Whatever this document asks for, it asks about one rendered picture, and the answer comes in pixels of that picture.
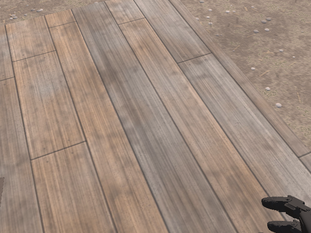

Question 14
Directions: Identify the robot right hand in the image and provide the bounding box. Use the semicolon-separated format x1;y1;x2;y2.
259;195;311;233

